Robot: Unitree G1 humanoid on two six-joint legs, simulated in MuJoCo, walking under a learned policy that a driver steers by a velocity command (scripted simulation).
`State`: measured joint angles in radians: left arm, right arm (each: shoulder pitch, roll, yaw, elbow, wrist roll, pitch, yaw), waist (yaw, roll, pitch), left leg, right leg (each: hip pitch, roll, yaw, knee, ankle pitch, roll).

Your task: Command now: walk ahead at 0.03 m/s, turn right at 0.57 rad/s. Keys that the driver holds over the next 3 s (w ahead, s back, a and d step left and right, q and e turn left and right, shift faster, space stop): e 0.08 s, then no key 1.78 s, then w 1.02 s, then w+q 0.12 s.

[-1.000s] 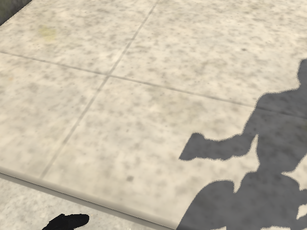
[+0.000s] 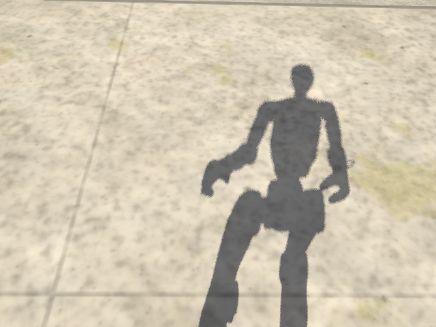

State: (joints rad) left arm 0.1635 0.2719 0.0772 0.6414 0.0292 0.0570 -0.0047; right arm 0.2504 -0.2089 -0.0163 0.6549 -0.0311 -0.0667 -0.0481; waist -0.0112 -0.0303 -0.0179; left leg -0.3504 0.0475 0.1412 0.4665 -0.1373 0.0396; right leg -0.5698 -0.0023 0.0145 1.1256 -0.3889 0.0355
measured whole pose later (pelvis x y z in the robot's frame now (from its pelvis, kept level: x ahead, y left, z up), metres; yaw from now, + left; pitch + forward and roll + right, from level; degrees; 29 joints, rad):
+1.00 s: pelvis +0.02 -0.01 +0.01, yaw -9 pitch -1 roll +0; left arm 0.27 0.17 0.03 0.74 0.01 -0.02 0.03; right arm 0.23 -0.16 -0.01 0.76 -0.01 -0.03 -0.02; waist 0.01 -0.01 0.00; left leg -0.21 -0.04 0.03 0.45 -0.23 0.05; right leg -0.22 0.03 0.04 0.44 -0.21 -0.01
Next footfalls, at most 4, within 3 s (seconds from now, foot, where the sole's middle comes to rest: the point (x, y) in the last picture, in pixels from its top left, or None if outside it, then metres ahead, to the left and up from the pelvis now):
0.12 right None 0.06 -0.13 -0.77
0.48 left None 0.08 0.07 -0.77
2.20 right None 0.14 -0.14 -0.77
2.68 left None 0.52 -0.01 -0.77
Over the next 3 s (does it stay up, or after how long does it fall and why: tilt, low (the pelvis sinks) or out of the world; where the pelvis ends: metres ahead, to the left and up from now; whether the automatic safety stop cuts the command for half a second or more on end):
stays up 0.51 -0.07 0.01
